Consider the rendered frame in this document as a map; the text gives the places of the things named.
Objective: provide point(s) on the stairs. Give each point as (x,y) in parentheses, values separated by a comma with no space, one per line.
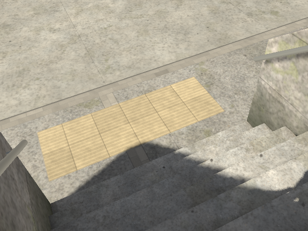
(243,178)

